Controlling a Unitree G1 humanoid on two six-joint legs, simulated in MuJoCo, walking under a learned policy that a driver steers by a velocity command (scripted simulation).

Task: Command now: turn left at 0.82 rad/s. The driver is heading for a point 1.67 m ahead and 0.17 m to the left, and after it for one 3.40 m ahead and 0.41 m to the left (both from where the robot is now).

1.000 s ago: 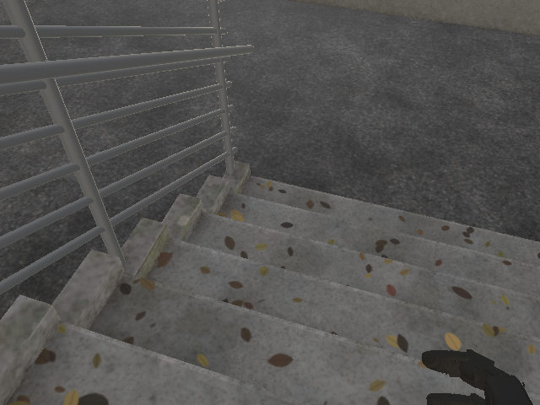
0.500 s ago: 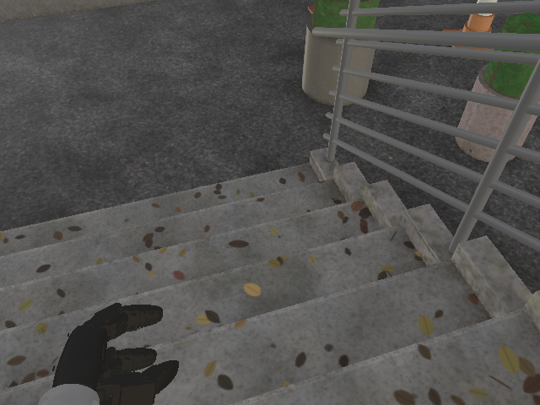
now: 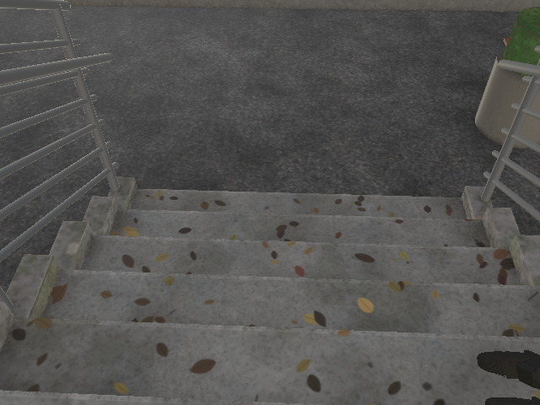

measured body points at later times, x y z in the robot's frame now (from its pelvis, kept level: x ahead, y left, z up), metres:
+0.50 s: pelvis +0.04 +0.16 +0.07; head +0.00 +0.21 +0.51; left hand +0.24 +0.45 +0.03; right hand +0.18 -0.06 -0.02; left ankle -0.01 +0.24 -0.57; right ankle +0.15 +0.12 -0.58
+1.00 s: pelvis +0.14 +0.24 -0.01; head +0.17 +0.26 +0.44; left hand +0.09 +0.51 -0.14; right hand +0.40 +0.09 -0.09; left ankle +0.15 +0.35 -0.73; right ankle +0.16 +0.14 -0.72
